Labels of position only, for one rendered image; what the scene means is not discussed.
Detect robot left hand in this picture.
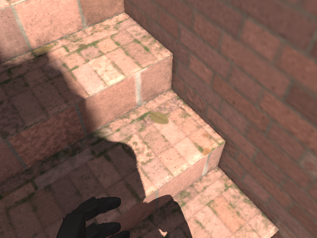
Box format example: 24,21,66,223
56,196,130,238

